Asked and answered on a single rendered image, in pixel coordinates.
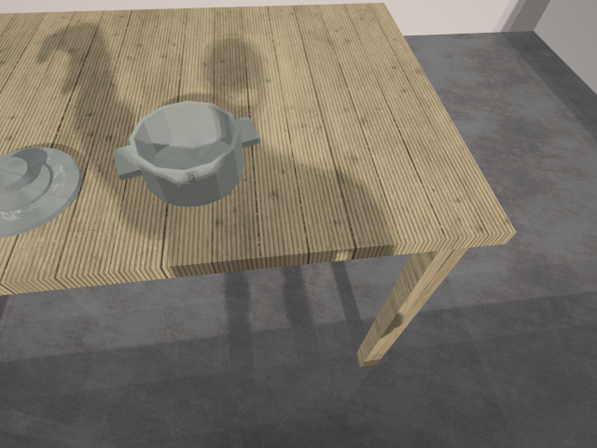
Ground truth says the table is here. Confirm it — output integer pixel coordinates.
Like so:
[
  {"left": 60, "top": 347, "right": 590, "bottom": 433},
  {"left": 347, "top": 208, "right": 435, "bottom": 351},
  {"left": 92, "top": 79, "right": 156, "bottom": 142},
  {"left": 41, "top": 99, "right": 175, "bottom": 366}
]
[{"left": 0, "top": 3, "right": 516, "bottom": 369}]

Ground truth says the knob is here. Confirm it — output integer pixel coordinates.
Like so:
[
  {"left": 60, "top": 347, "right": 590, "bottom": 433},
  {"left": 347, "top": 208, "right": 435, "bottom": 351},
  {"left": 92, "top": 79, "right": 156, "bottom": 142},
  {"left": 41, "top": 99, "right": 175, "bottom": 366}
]
[{"left": 0, "top": 157, "right": 33, "bottom": 194}]

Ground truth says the pot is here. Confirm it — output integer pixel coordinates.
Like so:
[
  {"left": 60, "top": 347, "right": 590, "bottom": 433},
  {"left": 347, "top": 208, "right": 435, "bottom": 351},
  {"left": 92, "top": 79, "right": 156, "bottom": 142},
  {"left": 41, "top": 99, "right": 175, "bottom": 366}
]
[{"left": 113, "top": 101, "right": 260, "bottom": 207}]

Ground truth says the lid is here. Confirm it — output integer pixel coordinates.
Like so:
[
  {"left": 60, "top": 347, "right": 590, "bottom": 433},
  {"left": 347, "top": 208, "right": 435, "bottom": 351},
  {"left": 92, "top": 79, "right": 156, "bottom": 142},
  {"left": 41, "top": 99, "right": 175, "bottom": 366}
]
[{"left": 0, "top": 147, "right": 82, "bottom": 238}]

